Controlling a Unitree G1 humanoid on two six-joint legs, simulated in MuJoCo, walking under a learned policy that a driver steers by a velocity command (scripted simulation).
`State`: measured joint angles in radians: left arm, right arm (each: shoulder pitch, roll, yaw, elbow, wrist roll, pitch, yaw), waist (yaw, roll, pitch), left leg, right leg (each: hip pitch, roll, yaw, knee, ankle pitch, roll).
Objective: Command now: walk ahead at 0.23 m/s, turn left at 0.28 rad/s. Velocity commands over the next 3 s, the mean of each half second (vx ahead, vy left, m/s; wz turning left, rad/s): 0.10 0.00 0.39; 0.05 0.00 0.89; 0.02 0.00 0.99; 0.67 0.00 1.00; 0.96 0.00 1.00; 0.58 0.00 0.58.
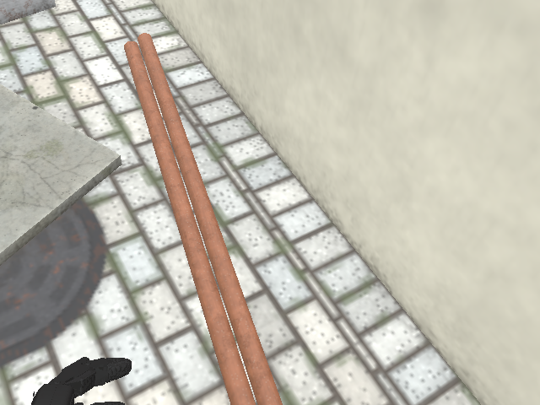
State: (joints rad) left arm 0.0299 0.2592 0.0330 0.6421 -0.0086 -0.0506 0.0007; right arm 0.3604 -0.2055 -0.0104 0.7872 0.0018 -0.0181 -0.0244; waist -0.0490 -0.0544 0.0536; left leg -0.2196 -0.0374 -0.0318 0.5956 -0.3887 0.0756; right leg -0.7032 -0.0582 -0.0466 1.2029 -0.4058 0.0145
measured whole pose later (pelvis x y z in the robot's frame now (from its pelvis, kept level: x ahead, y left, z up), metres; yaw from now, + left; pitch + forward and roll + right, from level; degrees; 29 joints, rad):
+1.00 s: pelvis +0.17 +0.02 +0.01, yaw +38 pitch +4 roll -4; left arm 0.04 0.24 0.05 0.62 0.00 -0.02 0.02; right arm 0.13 -0.31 -0.09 0.58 0.03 0.07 -0.05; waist -0.01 0.04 0.02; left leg -0.32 -0.17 -0.48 0.48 -0.16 0.01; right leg -0.47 0.11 0.08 0.85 -0.46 0.02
